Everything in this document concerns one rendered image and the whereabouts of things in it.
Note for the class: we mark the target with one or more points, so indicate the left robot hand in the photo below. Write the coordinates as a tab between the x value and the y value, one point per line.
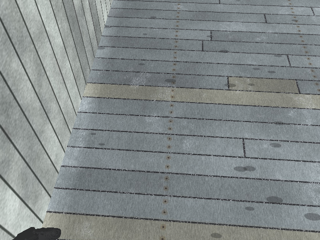
49	233

